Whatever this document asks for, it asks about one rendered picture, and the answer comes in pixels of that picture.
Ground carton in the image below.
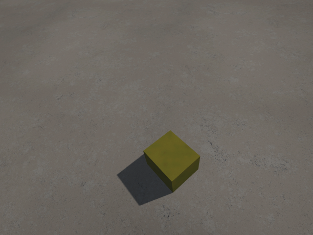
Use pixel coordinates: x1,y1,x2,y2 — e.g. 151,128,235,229
143,130,200,192

